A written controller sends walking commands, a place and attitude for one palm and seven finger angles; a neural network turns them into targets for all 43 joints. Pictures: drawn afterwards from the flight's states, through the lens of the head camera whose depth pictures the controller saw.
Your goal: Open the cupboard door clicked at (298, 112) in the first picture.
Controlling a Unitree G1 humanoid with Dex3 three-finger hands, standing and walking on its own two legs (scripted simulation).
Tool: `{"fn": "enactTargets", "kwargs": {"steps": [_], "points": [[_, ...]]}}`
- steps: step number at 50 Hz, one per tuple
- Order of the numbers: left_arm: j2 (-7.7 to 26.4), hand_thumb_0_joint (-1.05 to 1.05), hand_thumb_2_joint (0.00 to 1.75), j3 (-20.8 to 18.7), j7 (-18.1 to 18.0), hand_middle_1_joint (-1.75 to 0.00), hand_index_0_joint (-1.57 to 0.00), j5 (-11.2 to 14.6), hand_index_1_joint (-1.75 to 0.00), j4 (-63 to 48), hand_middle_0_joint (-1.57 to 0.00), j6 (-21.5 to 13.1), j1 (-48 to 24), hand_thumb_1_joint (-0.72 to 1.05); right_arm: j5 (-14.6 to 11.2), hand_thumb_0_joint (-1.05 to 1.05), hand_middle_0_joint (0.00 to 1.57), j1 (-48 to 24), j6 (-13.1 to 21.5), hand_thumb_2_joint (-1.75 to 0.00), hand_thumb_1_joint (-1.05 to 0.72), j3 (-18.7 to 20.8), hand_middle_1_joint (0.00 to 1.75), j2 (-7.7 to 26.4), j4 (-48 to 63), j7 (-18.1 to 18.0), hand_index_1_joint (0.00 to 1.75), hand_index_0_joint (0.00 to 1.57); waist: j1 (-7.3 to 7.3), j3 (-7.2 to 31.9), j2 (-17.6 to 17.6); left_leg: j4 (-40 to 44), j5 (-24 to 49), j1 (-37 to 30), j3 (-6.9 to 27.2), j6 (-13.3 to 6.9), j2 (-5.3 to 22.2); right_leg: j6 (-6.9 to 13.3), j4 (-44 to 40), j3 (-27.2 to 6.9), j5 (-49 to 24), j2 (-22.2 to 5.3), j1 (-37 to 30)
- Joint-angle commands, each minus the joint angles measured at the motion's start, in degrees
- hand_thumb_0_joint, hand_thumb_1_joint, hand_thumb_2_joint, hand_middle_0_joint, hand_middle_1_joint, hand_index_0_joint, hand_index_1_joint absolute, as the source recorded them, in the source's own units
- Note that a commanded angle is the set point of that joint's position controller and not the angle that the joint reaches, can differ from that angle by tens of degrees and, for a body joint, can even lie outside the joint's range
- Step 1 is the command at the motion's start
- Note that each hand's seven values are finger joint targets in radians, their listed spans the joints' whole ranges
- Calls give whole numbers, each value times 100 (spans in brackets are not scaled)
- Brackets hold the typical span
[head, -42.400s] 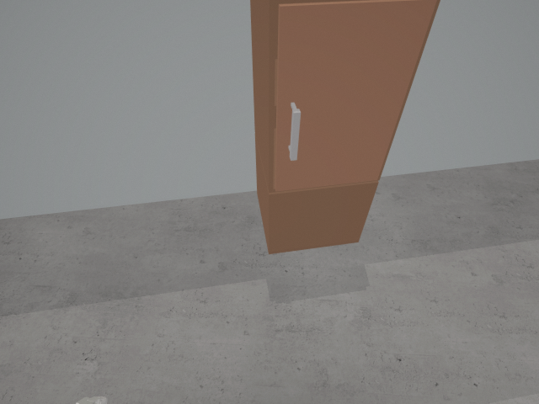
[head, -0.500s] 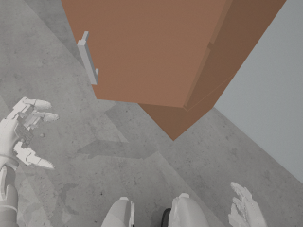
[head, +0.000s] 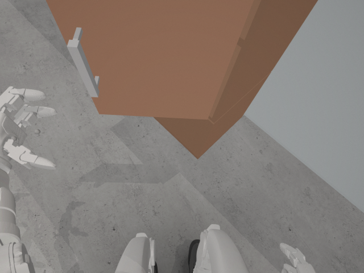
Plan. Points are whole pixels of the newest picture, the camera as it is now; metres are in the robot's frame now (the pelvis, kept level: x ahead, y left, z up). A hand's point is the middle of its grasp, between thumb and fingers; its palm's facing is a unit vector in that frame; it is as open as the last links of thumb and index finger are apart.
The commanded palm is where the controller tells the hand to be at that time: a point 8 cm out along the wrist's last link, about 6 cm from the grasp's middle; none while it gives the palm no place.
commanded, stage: move the hooked fingers beside the handle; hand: left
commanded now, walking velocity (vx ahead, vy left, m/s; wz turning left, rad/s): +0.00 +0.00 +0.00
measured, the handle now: (87, 65) +0.56 +0.24 +0.03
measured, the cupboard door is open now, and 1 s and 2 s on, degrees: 45 45 45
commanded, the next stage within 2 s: slide the fingers in behind the handle in 1.64 s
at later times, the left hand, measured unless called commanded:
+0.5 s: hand (48, 100) +0.46 +0.30 +0.03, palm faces -0.02 -1.00 -0.02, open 13.9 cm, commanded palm +0.45 +0.33 +0.03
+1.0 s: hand (55, 80) +0.52 +0.30 +0.02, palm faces +0.00 -1.00 -0.03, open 13.9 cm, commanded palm +0.51 +0.32 +0.03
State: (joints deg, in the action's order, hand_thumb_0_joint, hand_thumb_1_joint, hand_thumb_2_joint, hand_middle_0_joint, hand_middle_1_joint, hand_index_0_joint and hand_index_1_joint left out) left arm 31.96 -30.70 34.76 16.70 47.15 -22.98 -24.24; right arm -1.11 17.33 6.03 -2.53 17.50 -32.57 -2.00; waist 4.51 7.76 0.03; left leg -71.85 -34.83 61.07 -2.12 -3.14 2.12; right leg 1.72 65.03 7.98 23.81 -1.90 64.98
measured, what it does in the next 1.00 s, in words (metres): stands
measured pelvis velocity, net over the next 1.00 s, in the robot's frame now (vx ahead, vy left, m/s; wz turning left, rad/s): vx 0.00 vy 0.01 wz -0.04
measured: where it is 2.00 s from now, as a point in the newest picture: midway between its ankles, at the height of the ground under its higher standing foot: outside the picture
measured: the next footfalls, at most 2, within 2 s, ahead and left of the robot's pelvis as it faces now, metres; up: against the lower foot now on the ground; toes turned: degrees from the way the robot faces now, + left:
none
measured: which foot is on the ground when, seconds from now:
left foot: down 0.00-1.00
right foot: down 0.00-1.00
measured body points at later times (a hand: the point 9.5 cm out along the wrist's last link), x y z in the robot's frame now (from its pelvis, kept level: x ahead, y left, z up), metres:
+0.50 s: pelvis -0.01 +0.01 -0.01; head +0.16 +0.05 +0.40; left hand +0.45 +0.35 +0.03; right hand +0.06 -0.27 -0.11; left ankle -0.01 +0.08 -0.63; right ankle +0.06 -0.11 -0.63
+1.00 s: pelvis +0.00 +0.01 -0.03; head +0.20 +0.05 +0.37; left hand +0.52 +0.36 +0.02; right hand +0.00 -0.27 -0.11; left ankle -0.01 +0.08 -0.63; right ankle +0.06 -0.11 -0.63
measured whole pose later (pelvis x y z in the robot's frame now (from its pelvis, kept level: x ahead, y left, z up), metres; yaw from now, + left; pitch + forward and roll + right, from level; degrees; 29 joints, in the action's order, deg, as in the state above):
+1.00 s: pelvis +0.00 +0.01 -0.03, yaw -3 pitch +32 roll -7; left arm 50.5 -35.3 32.7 5.0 69.2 -19.8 -54.3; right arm 0.7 20.1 -4.5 -5.8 18.0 -31.4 -0.5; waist 12.9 6.0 1.2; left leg -78.4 -36.3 74.6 -0.5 -3.7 3.6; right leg 1.4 68.2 9.4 23.3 -0.7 76.9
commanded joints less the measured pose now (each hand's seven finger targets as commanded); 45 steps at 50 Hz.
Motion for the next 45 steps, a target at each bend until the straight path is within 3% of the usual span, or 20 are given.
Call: {"fn": "enactTargets", "kwargs": {"steps": [1, 2, 3, 6, 7, 9, 11, 13, 20, 24, 26, 29, 30, 31, 34, 35, 38, 42, 45], "points": [[1902, 0, 30, -379, 21, -120, -30, 54, -120, -775, -30, -388, -2116, -50, -5, 0, 20, 569, 94, -90, -90, 432, 30, 1079, 392, -65, 30, 20, 14, 2465, 776, 997, 2715, -1125, 547, 255, -75, 10, -421, -592, -1037, 275, -1715], [1983, 0, 30, -433, 20, -120, -30, 20, -120, -703, -30, -399, -2059, -50, -2, 0, 20, 595, 67, -90, -90, 431, 30, 1076, 414, -52, 30, 20, -46, 2556, 932, 1001, 2841, -1187, 563, 288, -87, 25, -396, -594, -1082, 271, -1761], [1988, 0, 30, -438, 18, -120, -30, -20, -120, -581, -30, -393, -2001, -50, 5, 0, 20, 621, 32, -90, -90, 433, 30, 1082, 417, -37, 30, 20, -44, 2583, 830, 994, 2914, -1194, 574, 287, -83, 20, -392, -570, -1114, 275, -1759], [2196, 0, 30, -450, 45, -120, -30, -122, -120, -454, -30, -444, -2486, -50, 24, 0, 20, 690, -84, -90, -90, 424, 30, 1116, 353, -30, 30, 20, 29, 2647, 944, 893, 3139, -1281, 604, 306, -48, 21, -324, -558, -1183, 298, -1569], [2064, 0, 30, -363, 54, -120, -30, -116, -120, -289, -30, -423, -2486, -50, 21, 0, 20, 688, -115, -90, -90, 421, 30, 1094, 350, -18, 30, 20, 53, 2623, 988, 876, 3091, -1298, 601, 306, -58, 11, -336, -558, -1160, 294, -1520], [2151, 0, 30, -396, 18, -120, -30, -173, -120, -149, -30, -416, -2559, -50, 23, 0, 20, 708, -183, -90, -90, 417, 30, 1125, 350, -5, 30, 20, 73, 2610, 903, 889, 3003, -1252, 638, 292, -56, 2, -348, -535, -1065, 297, -1457], [2372, 0, 30, -478, 32, -120, -30, -206, -120, -118, -30, -433, -2941, -50, 40, 0, 20, 749, -250, -90, -90, 399, 30, 1148, 329, -6, 30, 20, 83, 2733, 1017, 825, 3239, -1331, 665, 332, -33, 16, -272, -523, -1170, 313, -1413], [2374, 0, 30, -454, 9, -120, -30, -271, -120, -67, -30, -428, -2949, -50, 48, 0, 20, 788, -311, -90, -90, 404, 30, 1150, 325, 10, 30, 20, 80, 2879, 1147, 805, 3351, -1462, 705, 351, -31, 7, -260, -505, -1155, 305, -1330], [2372, 0, 30, -207, -141, -120, -30, -460, -120, 262, -30, -405, -3807, -50, 78, 0, 20, 914, -493, -90, -90, 366, 30, 1193, 262, 4, 30, 20, 350, 2756, 1155, 763, 3280, -1550, 871, 389, 0, 9, -216, -398, -898, 346, -822], [2661, 0, 30, -326, -280, -120, -30, -627, -120, 477, -30, -366, -4072, -50, 112, 0, 20, 1010, -595, -90, -90, 324, 30, 1210, 189, 8, 30, 20, 411, 2841, 1217, 710, 3289, -1448, 875, 367, -3, -22, -220, -423, -982, 330, -863], [2852, 0, 30, -436, -285, -120, -30, -665, -120, 556, -30, -383, -4127, -50, 123, 0, 20, 1057, -646, -90, -90, 310, 30, 1220, 218, 25, 30, 20, 370, 2992, 1276, 688, 3400, -1482, 893, 398, 12, -11, -187, -416, -996, 351, -886], [2929, 0, 30, -399, -334, -120, -30, -779, -120, 847, -30, -296, -4241, -50, 127, 0, 20, 1071, -720, -90, -90, 260, 30, 1215, 227, 26, 30, 20, 489, 2747, 1132, 649, 3049, -1105, 828, 287, -8, -34, -212, -450, -996, 357, -954], [2923, 0, 30, -356, -317, -120, -30, -750, -120, 780, -30, -318, -4417, -50, 129, 0, 20, 1068, -723, -90, -90, 241, 30, 1206, 264, 25, 30, 20, 516, 2797, 1273, 616, 3134, -1114, 825, 292, -15, -10, -182, -459, -1068, 369, -950], [3243, 0, 30, -566, -331, -120, -30, -815, -120, 705, -30, -332, -4457, -50, 147, 0, 20, 1121, -742, -90, -90, 258, 30, 1247, 229, 27, 30, 20, 451, 3031, 1382, 594, 3154, -1190, 813, 294, -3, -19, -174, -478, -1078, 360, -998], [3474, 0, 30, -623, -347, -120, -30, -897, -120, 1001, -30, -241, -4603, -50, 155, 0, 20, 1128, -785, -90, -90, 189, 30, 1254, 248, 22, 30, 20, 571, 2890, 1172, 502, 2883, -741, 773, 192, -23, -47, -151, -521, -1137, 370, -1139], [3388, 0, 30, -516, -311, -120, -30, -881, -120, 980, -30, -252, -4773, -50, 154, 0, 20, 1143, -791, -90, -90, 174, 30, 1233, 263, 25, 30, 20, 621, 2912, 1316, 466, 2951, -790, 779, 196, -21, -21, -120, -517, -1181, 381, -1047], [3581, 0, 30, -592, -290, -120, -30, -952, -120, 949, -30, -225, -4839, -50, 166, 0, 20, 1257, -833, -90, -90, 179, 30, 1278, 216, 39, 30, 20, 639, 3161, 1532, 432, 3298, -1063, 842, 235, 20, -39, -115, -491, -1272, 381, -947], [3611, 0, 30, -532, -232, -120, -30, -999, -120, 1281, -30, -65, -5013, -50, 167, 0, 20, 1338, -909, -90, -90, 142, 30, 1306, 201, 51, 30, 20, 789, 3059, 1422, 316, 3256, -911, 854, 197, 40, -61, -99, -470, -1263, 397, -771], [3714, 0, 30, -589, -196, -120, -30, -1041, -120, 1271, -30, 3, -4771, -50, 176, 0, 20, 1378, -953, -90, -90, 130, 30, 1303, 283, 68, 30, 20, 695, 3188, 1509, 329, 3366, -903, 869, 188, 35, -30, -46, -459, -1355, 406, -870]]}}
